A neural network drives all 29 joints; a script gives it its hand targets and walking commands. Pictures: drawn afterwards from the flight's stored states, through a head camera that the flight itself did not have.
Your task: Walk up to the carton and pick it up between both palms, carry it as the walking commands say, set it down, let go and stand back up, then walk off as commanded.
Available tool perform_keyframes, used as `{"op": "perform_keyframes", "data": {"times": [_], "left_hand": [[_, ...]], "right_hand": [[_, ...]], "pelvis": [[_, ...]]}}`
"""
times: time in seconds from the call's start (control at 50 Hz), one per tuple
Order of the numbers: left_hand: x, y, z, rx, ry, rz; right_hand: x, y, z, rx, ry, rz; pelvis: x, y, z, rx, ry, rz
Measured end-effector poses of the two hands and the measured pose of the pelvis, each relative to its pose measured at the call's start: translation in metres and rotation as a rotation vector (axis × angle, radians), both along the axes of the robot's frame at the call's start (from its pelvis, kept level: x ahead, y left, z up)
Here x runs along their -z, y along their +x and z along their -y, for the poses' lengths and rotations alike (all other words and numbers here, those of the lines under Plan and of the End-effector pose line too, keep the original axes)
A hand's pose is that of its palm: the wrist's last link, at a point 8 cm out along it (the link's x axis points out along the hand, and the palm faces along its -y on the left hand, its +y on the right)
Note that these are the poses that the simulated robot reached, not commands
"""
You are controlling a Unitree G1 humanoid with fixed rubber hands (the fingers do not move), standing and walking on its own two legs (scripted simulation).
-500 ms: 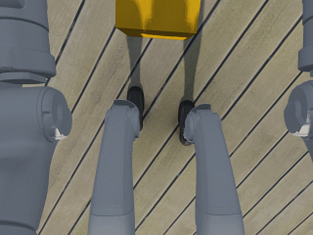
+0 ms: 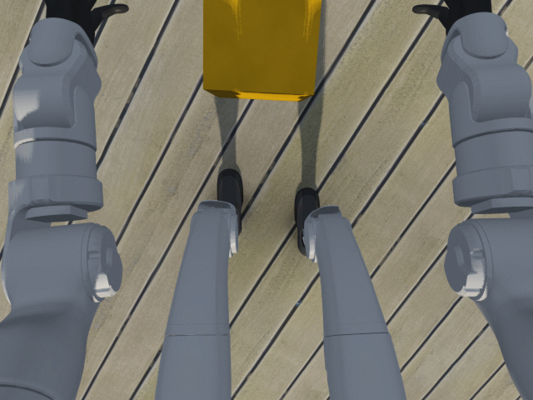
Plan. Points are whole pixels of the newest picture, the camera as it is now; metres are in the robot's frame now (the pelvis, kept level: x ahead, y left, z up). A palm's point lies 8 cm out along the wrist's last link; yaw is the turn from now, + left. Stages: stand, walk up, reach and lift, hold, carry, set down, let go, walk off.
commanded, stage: let go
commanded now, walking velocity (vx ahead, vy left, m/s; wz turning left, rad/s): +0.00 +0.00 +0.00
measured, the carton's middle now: (261, 31) +0.59 +0.04 -0.56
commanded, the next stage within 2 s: stand in 1.20 s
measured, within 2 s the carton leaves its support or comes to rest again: neither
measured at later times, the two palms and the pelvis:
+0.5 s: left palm (9, 219) +0.32 +0.24 -0.02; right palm out of the picture +0.34 -0.21 +0.00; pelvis +0.05 -0.01 +0.06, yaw +0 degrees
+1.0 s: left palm (14, 308) +0.25 +0.22 +0.02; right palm out of the picture +0.26 -0.24 +0.01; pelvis +0.09 -0.02 +0.09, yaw +0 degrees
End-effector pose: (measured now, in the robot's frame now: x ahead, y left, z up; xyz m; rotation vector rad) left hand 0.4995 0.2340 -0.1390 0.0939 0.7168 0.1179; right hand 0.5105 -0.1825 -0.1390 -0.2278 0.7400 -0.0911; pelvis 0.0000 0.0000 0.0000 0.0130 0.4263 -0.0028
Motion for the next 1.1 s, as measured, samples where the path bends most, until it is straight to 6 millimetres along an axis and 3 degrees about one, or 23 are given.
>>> {"op": "perform_keyframes", "data": {"times": [0.12, 0.22, 0.34, 0.4, 0.64, 0.84, 1.1], "left_hand": [[-0.022, -0.058, -0.01, 0.059, 0.058, -0.049], [-0.048, -0.108, -0.014, 0.069, 0.057, -0.088], [-0.091, -0.146, -0.013, 0.041, 0.012, -0.08], [-0.107, -0.161, -0.011, 0.046, 0.004, -0.071], [-0.134, -0.222, 0.001, 0.041, -0.012, -0.098], [-0.153, -0.244, 0.006, 0.037, -0.001, -0.091], [-0.153, -0.253, 0.009, 0.062, -0.014, -0.109]], "right_hand": [[-0.018, -0.062, 0.016, 0.013, -0.01, -0.046], [-0.05, -0.104, 0.028, 0.027, 0.01, -0.054], [-0.108, -0.129, 0.031, 0.016, 0.042, 0.012], [-0.126, -0.139, 0.03, 0.007, 0.059, 0.033], [-0.134, -0.214, 0.048, 0.033, 0.055, -0.067], [-0.146, -0.245, 0.063, 0.072, 0.073, -0.077], [-0.149, -0.262, 0.059, 0.07, 0.084, -0.088]], "pelvis": [[-0.015, 0.005, 0.001, 0.002, 0.0, 0.086], [-0.023, 0.011, 0.002, 0.003, 0.001, 0.095], [-0.036, 0.027, 0.004, 0.003, 0.002, 0.086], [-0.046, 0.033, 0.005, 0.002, 0.004, 0.13], [-0.075, 0.073, 0.01, 0.001, 0.015, 0.273], [-0.086, 0.094, 0.017, 0.005, 0.022, 0.373], [-0.087, 0.086, 0.013, 0.005, 0.018, 0.453]]}}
